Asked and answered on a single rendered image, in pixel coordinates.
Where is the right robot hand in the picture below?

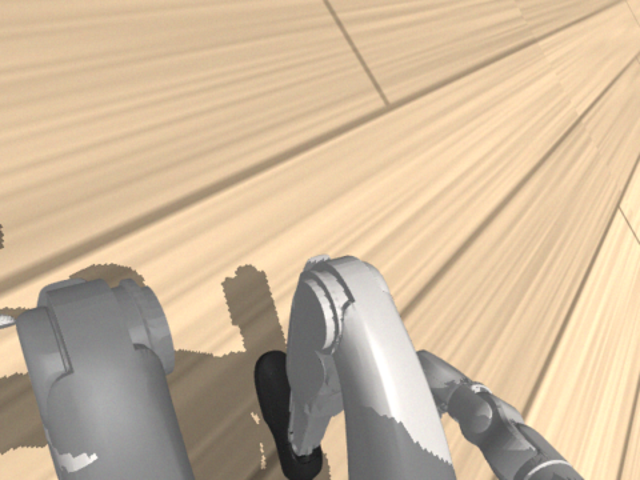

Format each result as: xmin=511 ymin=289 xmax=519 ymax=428
xmin=416 ymin=350 xmax=472 ymax=418

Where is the right robot foot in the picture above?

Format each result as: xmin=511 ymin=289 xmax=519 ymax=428
xmin=254 ymin=350 xmax=323 ymax=480

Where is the right robot arm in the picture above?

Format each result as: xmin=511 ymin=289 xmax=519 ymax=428
xmin=447 ymin=381 xmax=584 ymax=480

